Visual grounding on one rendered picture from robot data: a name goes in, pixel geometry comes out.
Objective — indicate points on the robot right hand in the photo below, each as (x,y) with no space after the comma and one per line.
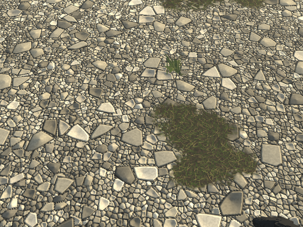
(278,221)

